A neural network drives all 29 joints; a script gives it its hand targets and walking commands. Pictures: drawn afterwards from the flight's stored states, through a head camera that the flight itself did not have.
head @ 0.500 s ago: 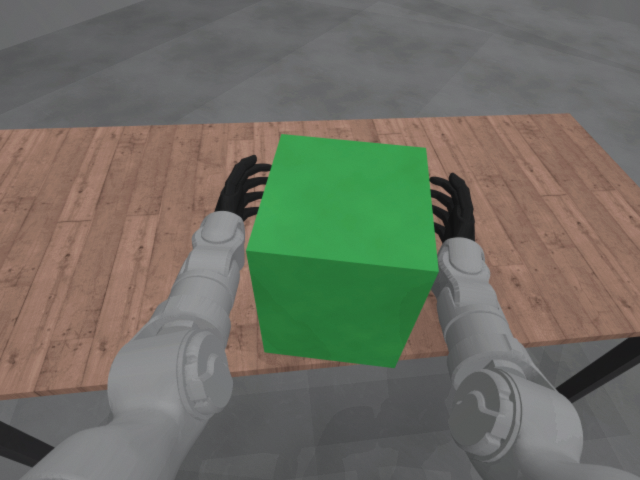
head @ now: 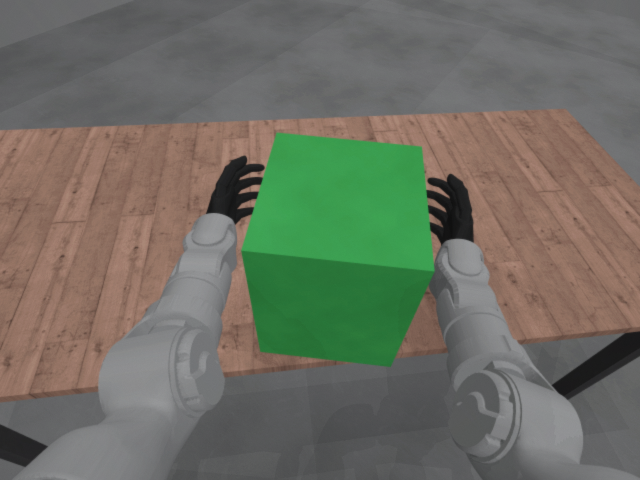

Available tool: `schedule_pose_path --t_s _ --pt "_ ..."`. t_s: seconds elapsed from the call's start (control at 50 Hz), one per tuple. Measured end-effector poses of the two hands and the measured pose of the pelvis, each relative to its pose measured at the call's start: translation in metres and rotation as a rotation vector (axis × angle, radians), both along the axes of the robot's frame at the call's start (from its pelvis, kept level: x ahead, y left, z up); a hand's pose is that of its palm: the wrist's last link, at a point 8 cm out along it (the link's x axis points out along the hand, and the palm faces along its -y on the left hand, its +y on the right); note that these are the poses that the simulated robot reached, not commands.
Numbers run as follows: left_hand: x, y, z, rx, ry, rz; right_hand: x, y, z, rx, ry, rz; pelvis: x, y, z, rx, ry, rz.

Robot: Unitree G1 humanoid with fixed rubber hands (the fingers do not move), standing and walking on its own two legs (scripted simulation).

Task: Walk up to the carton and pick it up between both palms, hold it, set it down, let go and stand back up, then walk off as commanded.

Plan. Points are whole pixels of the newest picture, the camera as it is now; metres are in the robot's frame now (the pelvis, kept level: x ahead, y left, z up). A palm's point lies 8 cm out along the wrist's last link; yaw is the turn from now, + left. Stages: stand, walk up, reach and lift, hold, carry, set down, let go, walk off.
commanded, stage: set down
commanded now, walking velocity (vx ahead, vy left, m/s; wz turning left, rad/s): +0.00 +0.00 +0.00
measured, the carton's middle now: (336, 255) +0.42 -0.04 +0.03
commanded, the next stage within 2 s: none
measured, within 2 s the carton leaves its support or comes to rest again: neither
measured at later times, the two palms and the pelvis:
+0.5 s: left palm (219, 219) +0.44 +0.11 +0.09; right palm (449, 253) +0.37 -0.18 +0.08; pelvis -0.01 -0.01 +0.00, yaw +0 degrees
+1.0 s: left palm (187, 280) +0.36 +0.15 +0.06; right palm (454, 303) +0.30 -0.18 +0.06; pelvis -0.05 -0.01 +0.00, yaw +0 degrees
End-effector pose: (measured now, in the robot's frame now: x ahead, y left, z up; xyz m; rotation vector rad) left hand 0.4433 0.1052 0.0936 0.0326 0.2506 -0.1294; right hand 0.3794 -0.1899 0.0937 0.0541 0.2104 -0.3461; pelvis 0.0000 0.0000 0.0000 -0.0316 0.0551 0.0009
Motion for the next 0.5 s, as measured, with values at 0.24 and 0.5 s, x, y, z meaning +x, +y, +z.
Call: schedule_pose_path --t_s 0.24,0.5 --pt "0.007 0.003 -0.007 0.007 0.062 0.025 -0.006 0.004 -0.025 0.008 0.086 0.003 -0.002 -0.009 -0.001 0.013 0.033 -0.001" --pt "-0.005 0.007 -0.003 0.018 0.053 0.035 -0.011 0.005 -0.018 -0.015 0.041 0.000 -0.010 -0.012 -0.002 0.017 0.039 -0.001"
